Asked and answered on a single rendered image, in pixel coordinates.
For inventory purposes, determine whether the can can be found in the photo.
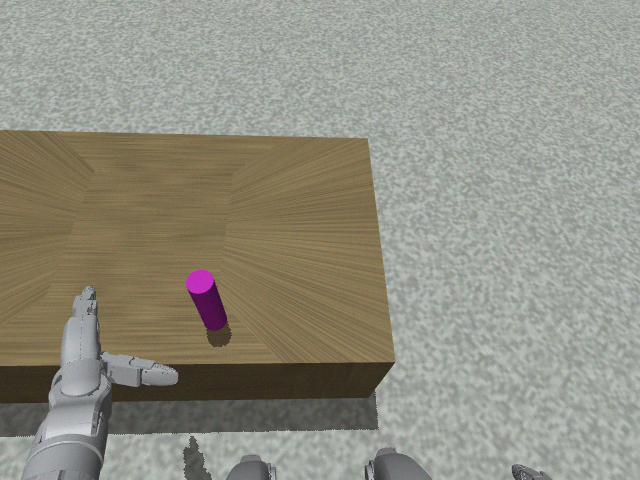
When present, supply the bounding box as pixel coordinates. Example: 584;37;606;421
186;270;227;331

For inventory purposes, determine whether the right robot hand can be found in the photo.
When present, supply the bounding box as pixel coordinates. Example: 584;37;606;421
512;464;552;480

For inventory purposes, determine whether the left robot hand can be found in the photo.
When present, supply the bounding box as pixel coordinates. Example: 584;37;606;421
60;286;179;387

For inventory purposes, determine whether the left robot arm can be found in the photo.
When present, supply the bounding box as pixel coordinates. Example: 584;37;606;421
21;359;112;480

